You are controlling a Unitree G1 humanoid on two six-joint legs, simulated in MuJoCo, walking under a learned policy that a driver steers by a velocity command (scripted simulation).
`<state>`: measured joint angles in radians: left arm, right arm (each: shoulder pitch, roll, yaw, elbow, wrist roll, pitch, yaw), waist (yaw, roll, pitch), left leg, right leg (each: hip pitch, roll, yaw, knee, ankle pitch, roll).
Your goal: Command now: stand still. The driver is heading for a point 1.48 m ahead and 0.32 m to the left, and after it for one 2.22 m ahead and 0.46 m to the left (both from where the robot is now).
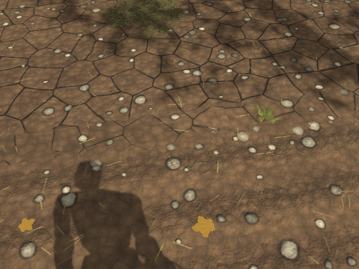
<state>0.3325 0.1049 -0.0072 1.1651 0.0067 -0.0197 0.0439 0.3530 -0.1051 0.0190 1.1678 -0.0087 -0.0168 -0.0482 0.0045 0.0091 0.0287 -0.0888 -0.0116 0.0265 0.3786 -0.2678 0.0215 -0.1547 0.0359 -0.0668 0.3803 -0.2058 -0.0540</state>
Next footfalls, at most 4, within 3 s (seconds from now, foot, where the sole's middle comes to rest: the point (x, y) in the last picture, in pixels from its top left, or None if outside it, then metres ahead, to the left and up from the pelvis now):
1.24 left None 0.10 0.12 -0.78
1.70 right None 0.45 -0.03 -0.78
2.26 left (157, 209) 0.77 0.13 -0.78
2.82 right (197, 151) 1.08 -0.04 -0.78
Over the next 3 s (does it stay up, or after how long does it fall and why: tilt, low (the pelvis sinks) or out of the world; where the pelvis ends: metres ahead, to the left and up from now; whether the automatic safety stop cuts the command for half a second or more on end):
stays up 1.01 0.02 0.00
